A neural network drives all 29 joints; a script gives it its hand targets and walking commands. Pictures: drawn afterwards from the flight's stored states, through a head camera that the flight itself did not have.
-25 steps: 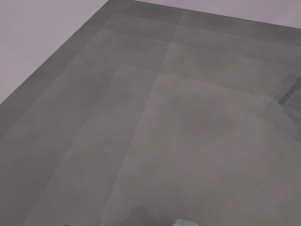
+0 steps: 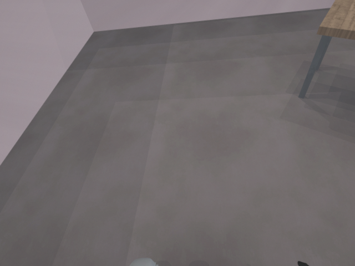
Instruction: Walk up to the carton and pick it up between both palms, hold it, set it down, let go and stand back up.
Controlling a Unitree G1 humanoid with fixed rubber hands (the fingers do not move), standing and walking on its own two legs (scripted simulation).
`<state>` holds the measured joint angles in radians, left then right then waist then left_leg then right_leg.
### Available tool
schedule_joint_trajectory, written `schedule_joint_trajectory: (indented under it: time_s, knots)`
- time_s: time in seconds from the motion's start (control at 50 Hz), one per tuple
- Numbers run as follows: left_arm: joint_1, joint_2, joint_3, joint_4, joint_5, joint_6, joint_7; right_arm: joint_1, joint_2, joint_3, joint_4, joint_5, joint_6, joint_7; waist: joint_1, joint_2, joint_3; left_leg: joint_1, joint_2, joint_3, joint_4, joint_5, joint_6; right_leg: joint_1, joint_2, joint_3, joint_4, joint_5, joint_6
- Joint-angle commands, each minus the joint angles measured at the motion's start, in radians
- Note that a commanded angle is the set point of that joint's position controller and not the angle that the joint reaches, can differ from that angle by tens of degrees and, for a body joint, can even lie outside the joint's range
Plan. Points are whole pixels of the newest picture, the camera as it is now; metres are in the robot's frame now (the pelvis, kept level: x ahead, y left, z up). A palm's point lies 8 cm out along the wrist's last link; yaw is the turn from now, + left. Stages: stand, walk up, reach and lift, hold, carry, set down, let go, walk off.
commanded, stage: walk up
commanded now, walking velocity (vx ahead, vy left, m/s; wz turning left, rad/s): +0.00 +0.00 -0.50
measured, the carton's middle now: out of the picture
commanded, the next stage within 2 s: none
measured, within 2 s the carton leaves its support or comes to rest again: neither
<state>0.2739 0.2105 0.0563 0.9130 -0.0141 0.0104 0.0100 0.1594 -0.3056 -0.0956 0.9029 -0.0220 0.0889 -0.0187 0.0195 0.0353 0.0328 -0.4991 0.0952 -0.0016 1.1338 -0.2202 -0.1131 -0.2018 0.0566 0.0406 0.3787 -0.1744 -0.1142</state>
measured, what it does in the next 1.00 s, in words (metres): steps to the left, turning right: left foot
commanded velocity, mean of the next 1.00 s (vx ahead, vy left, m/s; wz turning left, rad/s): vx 0.05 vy -0.06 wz -0.50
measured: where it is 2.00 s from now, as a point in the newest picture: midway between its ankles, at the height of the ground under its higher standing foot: outside the picture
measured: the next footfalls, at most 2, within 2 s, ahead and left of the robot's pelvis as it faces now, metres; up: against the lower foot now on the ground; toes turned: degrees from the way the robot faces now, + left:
left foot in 0.60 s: +0.07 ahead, +0.20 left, +0.00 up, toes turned -19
right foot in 1.32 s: +0.03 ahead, -0.19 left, +0.00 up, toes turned -45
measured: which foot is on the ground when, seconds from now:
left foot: up 0.00-0.58, down 0.60-1.00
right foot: down 0.00-0.60, up 0.62-1.00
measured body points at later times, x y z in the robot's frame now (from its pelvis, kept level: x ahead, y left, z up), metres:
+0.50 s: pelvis +0.00 +0.06 +0.00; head +0.03 +0.05 +0.45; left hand +0.09 +0.33 -0.13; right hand +0.08 -0.23 -0.13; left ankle +0.03 +0.22 -0.71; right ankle +0.01 -0.02 -0.75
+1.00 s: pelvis +0.02 +0.12 +0.00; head +0.06 +0.17 +0.44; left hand +0.22 +0.32 -0.17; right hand -0.12 -0.13 -0.11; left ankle +0.04 +0.22 -0.75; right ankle -0.12 -0.03 -0.62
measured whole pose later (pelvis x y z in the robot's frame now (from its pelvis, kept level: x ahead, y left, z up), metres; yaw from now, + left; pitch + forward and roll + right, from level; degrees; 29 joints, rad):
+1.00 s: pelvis +0.02 +0.12 +0.00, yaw -29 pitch +0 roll -4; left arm 0.22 0.32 0.09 0.86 0.05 0.09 -0.12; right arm 0.40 -0.22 -0.06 0.94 -0.01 0.00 -0.09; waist 0.02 -0.06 0.01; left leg -0.16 0.11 0.14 0.47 -0.31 0.00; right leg -0.49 0.06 0.15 1.25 -0.22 0.07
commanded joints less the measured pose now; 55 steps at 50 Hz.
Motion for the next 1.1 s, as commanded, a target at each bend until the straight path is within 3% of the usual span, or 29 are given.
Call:
schedule_joint_trajectory:
  time_s: [0.0,0.06,0.1,0.16,0.22,0.26,0.3,0.34,0.36,0.4,0.44,0.48,0.52,0.54,0.56,0.58,0.6,0.62,0.66,0.68,0.72,0.84,0.86,0.88,0.92,0.94,0.98,1.04,1.08]
  knots:
    - [0.05,0.181,0.045,-0.051,0.007,-0.021,0.015,-0.017,-0.052,-0.008,-0.072,0.004,-0.013,-0.006,0.003,-0.22,-0.027,-0.119,0.007,-0.04,-0.033,-0.003,-0.003,0.134,-0.234,0.329,-0.149,0.172,0.157]
    - [0.038,0.18,0.051,-0.062,0.01,-0.02,0.015,-0.031,-0.071,-0.006,-0.069,0.002,-0.021,-0.011,0.003,-0.152,-0.027,-0.113,0.0,-0.067,-0.083,-0.028,-0.01,0.142,-0.248,0.365,-0.172,0.04,0.102]
    - [0.062,0.164,0.043,-0.065,0.01,-0.021,0.013,-0.009,-0.06,-0.012,-0.055,-0.001,-0.024,-0.01,-0.001,-0.119,-0.015,-0.107,-0.024,-0.062,-0.094,-0.039,0.002,0.158,-0.232,0.372,-0.188,0.053,0.117]
    - [0.086,0.188,0.057,-0.056,0.012,-0.029,0.014,-0.053,-0.045,-0.013,-0.077,0.009,-0.034,-0.013,0.022,-0.21,-0.044,-0.083,-0.031,-0.068,-0.17,-0.085,-0.001,0.175,-0.229,0.422,-0.173,0.114,0.057]
    - [0.084,0.201,0.067,-0.06,0.024,-0.019,0.012,-0.053,-0.058,-0.015,-0.066,0.009,-0.041,-0.014,0.03,-0.135,-0.1,-0.08,-0.052,-0.071,-0.205,-0.11,0.003,0.247,-0.219,0.436,-0.129,0.11,0.024]
    - [0.114,0.196,0.064,-0.053,0.019,-0.019,0.012,-0.061,-0.04,-0.011,-0.068,0.006,-0.041,-0.018,0.037,-0.154,-0.081,-0.084,-0.065,-0.072,-0.216,-0.135,0.001,0.227,-0.239,0.464,-0.13,0.128,0.014]
    - [0.123,0.175,0.06,-0.048,0.017,-0.014,0.011,-0.093,-0.047,-0.015,-0.07,0.009,-0.048,-0.017,0.05,-0.113,-0.076,-0.039,-0.073,-0.083,-0.223,-0.14,0.004,0.184,-0.237,0.506,-0.131,0.075,-0.006]
    - [0.109,0.182,0.061,-0.043,0.015,-0.008,0.011,-0.101,-0.036,-0.01,-0.087,0.007,-0.051,-0.018,0.045,-0.161,-0.074,-0.017,-0.073,-0.084,-0.25,-0.159,0.006,0.141,-0.207,0.501,-0.122,0.099,-0.003]
    - [0.093,0.213,0.061,-0.042,0.032,-0.002,0.014,-0.079,-0.04,-0.006,-0.09,0.011,-0.057,-0.014,0.015,-0.165,-0.034,-0.011,-0.072,-0.07,-0.28,-0.192,0.023,0.094,-0.197,0.464,-0.093,0.084,-0.046]
    - [0.068,0.214,0.063,-0.057,0.044,0.002,0.008,-0.074,-0.036,-0.001,-0.087,0.016,-0.065,-0.012,0.021,-0.171,-0.036,0.041,-0.093,-0.051,-0.333,-0.21,0.031,0.043,-0.182,0.479,-0.083,0.108,-0.062]
    - [0.064,0.22,0.064,-0.057,0.048,0.007,0.0,-0.078,-0.033,0.003,-0.101,0.023,-0.07,-0.015,0.023,-0.188,-0.044,0.13,-0.112,-0.05,-0.395,-0.212,0.036,-0.024,-0.176,0.517,-0.076,0.154,-0.053]
    - [0.017,0.232,0.069,-0.067,0.043,0.01,-0.004,-0.022,-0.036,0.004,-0.093,0.03,-0.076,-0.017,-0.006,-0.19,-0.066,0.192,-0.119,-0.045,-0.489,-0.191,0.046,-0.028,-0.166,0.519,-0.053,0.19,-0.03]
    - [-0.032,0.23,0.071,-0.079,0.031,0.015,-0.004,0.049,-0.036,0.005,-0.076,0.032,-0.084,-0.025,-0.054,-0.163,-0.075,0.339,-0.115,-0.028,-0.719,-0.04,0.046,-0.088,-0.115,0.506,-0.007,0.136,0.03]
    - [-0.034,0.213,0.068,-0.083,0.022,0.012,-0.001,0.076,-0.059,-0.001,-0.069,0.025,-0.089,-0.032,-0.063,-0.115,-0.086,0.44,-0.068,-0.039,-0.823,0.041,0.044,-0.15,-0.062,0.46,0.044,0.026,0.076]
    - [0.007,0.163,0.059,-0.082,0.014,0.01,0.003,0.07,-0.132,-0.016,-0.072,0.013,-0.091,-0.038,-0.039,0.058,-0.093,0.53,0.097,-0.192,-0.904,-0.042,0.074,-0.279,0.032,0.323,0.199,-0.211,0.127]
    - [0.099,0.117,0.053,-0.071,0.034,0.012,0.013,0.015,-0.18,-0.013,-0.12,0.011,-0.089,-0.039,0.005,0.177,-0.107,0.535,0.324,-0.416,-0.901,-0.099,0.135,-0.377,0.107,0.17,0.455,-0.401,0.15]
    - [0.084,0.178,0.063,-0.076,0.052,0.009,0.015,-0.018,-0.205,-0.017,-0.13,0.006,-0.08,-0.04,0.009,0.125,-0.087,0.395,0.397,-0.433,-0.925,-0.163,0.237,-0.397,0.046,0.11,0.58,-0.399,0.157]
    - [0.026,0.192,0.061,-0.097,0.057,0.011,0.007,-0.02,-0.19,-0.017,-0.129,0.0,-0.078,-0.029,-0.009,0.135,-0.032,0.224,0.39,-0.442,-0.986,-0.27,0.269,-0.343,0.007,0.118,0.646,-0.371,0.15]
    - [0.027,0.18,0.067,-0.068,0.054,0.021,-0.017,-0.081,-0.073,0.018,-0.143,0.008,-0.09,-0.018,0.025,0.064,0.071,0.193,0.19,-0.223,-0.949,-0.114,0.186,-0.329,-0.001,0.13,0.716,-0.238,0.155]
    - [0.083,0.165,0.063,-0.048,0.046,0.03,-0.028,-0.099,-0.072,0.02,-0.153,0.006,-0.093,-0.022,0.049,0.096,0.036,0.261,0.158,-0.145,-0.909,0.023,0.161,-0.352,0.012,0.115,0.764,-0.207,0.163]
    - [0.071,0.157,0.056,-0.046,0.041,0.038,-0.037,-0.022,-0.075,0.018,-0.136,0.009,-0.096,-0.017,0.012,0.12,0.004,0.315,0.148,-0.093,-0.863,0.244,0.176,-0.359,-0.002,0.072,0.822,-0.193,0.184]
    - [-0.042,0.157,0.046,-0.077,0.03,0.052,-0.035,0.133,-0.083,0.016,-0.099,0.002,-0.101,-0.017,-0.056,0.157,-0.027,0.499,0.169,-0.021,-0.792,0.504,0.207,-0.396,-0.044,0.015,0.706,-0.192,0.235]
    - [-0.125,0.171,0.039,-0.147,0.106,0.075,-0.107,0.498,-0.212,-0.039,0.065,0.038,-0.074,-0.092,-0.112,-0.033,-0.119,0.73,0.368,-0.274,-0.771,0.371,0.074,-0.555,-0.032,0.117,0.881,-0.132,0.204]
    - [-0.111,0.156,0.039,-0.148,0.101,0.084,-0.114,0.553,-0.231,-0.042,0.094,0.049,-0.075,-0.101,-0.097,-0.037,-0.119,0.755,0.429,-0.332,-0.799,0.227,0.011,-0.595,-0.033,0.203,0.903,-0.118,0.197]
    - [-0.072,0.132,0.032,-0.119,0.072,0.077,-0.148,0.398,-0.209,-0.038,0.04,0.018,-0.085,-0.092,-0.034,0.035,-0.03,0.651,0.357,-0.21,-0.81,0.046,-0.037,-0.619,-0.039,0.223,0.91,-0.05,0.179]
    - [-0.07,0.122,0.027,-0.108,0.059,0.064,-0.158,0.332,-0.178,-0.032,0.018,0.005,-0.094,-0.082,-0.018,0.095,0.011,0.586,0.303,-0.135,-0.817,0.038,-0.025,-0.593,-0.056,0.196,0.888,-0.001,0.174]
    - [-0.128,0.116,0.02,-0.118,0.059,0.046,-0.16,0.352,-0.086,-0.011,0.044,-0.001,-0.102,-0.065,-0.033,0.141,0.067,0.471,0.271,-0.065,-0.835,0.08,0.017,-0.527,-0.069,0.159,0.863,0.073,0.17]
    - [-0.161,0.104,0.01,-0.122,0.059,0.037,-0.148,0.381,-0.075,-0.011,0.063,0.0,-0.124,-0.054,-0.041,0.15,0.112,0.407,0.308,-0.047,-0.865,0.119,0.099,-0.502,-0.087,0.132,0.803,0.088,0.184]
    - [-0.183,0.094,0.003,-0.125,0.048,0.033,-0.141,0.382,-0.098,-0.019,0.067,-0.008,-0.132,-0.05,-0.046,0.18,0.135,0.39,0.317,-0.008,-0.891,0.086,0.125,-0.495,-0.114,0.1,0.718,0.081,0.194]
